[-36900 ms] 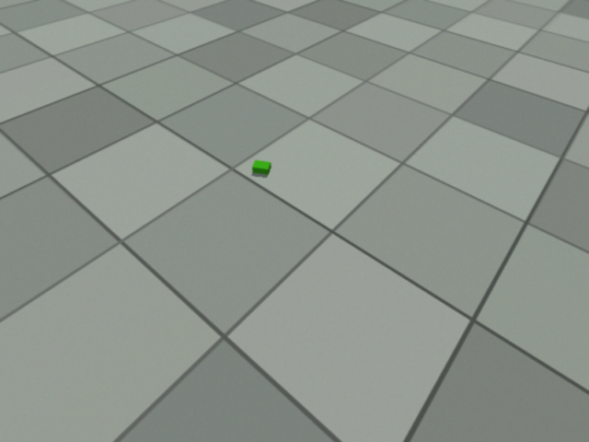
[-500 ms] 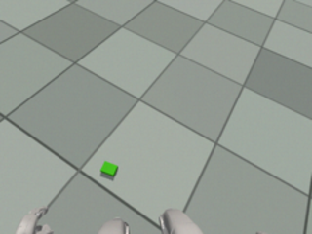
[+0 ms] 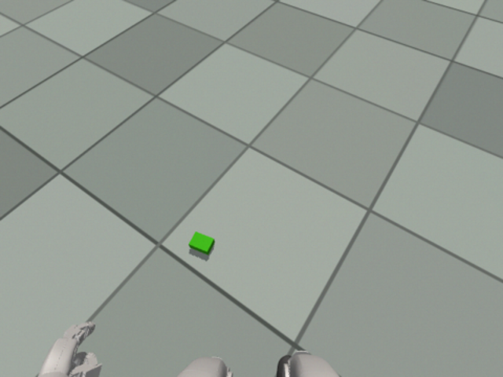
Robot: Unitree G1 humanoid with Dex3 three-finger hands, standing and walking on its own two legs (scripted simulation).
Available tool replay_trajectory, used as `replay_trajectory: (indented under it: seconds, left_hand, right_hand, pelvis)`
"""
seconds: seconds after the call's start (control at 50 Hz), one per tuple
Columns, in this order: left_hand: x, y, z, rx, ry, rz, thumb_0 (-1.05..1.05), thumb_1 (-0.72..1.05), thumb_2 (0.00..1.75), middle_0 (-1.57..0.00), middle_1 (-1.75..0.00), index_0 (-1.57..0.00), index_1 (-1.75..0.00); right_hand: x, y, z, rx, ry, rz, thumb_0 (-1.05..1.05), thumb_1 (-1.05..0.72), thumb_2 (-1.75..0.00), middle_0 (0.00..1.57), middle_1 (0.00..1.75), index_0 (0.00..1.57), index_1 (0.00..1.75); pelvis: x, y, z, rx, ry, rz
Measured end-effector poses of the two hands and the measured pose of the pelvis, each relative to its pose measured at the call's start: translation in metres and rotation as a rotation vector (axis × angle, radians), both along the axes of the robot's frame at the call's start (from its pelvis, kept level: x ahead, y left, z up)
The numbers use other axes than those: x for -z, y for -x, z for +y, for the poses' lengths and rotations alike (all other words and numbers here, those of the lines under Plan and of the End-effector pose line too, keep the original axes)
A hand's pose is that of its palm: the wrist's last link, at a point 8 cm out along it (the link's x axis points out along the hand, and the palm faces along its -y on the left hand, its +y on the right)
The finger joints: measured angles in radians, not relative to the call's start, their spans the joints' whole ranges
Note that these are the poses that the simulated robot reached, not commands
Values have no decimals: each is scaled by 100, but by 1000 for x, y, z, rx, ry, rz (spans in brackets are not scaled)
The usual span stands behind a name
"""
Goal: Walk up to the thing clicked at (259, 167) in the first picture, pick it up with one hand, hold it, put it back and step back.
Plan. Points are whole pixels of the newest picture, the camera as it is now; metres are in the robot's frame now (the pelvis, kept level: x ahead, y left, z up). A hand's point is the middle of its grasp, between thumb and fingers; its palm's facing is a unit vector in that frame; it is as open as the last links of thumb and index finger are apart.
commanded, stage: step back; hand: left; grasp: from above
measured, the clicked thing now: (201, 243) +0.61 +0.22 -0.74
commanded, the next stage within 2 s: none
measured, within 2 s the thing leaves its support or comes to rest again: neither
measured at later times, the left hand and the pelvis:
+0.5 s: hand out of the picture -0.09 +0.26 -0.16, palm faces -0.07 -0.91 -0.41, open 7.4 cm; pelvis -0.18 -0.02 -0.01, yaw -5 degrees
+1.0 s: hand out of the picture -0.23 +0.23 -0.14, palm faces +0.03 -0.93 -0.36, open 7.4 cm; pelvis -0.35 -0.03 +0.00, yaw +3 degrees
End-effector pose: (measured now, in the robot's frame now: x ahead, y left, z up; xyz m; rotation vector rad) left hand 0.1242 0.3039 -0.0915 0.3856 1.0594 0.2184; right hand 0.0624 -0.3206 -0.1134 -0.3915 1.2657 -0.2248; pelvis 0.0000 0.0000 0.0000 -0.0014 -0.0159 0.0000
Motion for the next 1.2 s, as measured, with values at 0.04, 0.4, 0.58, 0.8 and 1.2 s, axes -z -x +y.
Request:
replay_trajectory:
  seconds: [0.04,0.4,0.58,0.8,1.2]
  left_hand:
    - [8,10,5,-3,16,-23,1,90,90,-20,-30,-20,-30]
    - [27,177,11,-38,32,158,1,90,90,-20,-30,-20,-30]
    - [12,261,-22,-21,-5,154,1,90,90,-20,-30,-20,-30]
    - [-8,295,-22,-26,-43,26,1,90,90,-20,-30,-20,-30]
    - [21,474,-52,-58,18,145,1,90,90,-20,-30,-20,-30]
  right_hand:
    - [0,11,5,-21,13,5,1,-91,-90,21,30,20,30]
    - [-36,79,10,-47,32,-192,1,-90,-90,21,30,21,30]
    - [-2,155,-23,10,-31,-186,1,-91,-90,21,30,20,30]
    - [6,289,-30,-4,-18,25,1,-91,-90,21,30,20,30]
    - [-10,356,-51,-52,-13,-192,1,-90,-90,21,30,20,30]
  pelvis:
    - [6,15,4,-21,8,-5]
    - [-4,133,-3,49,22,-17]
    - [6,206,-29,53,15,-54]
    - [0,278,-33,-25,-19,-9]
    - [6,410,-59,13,39,-37]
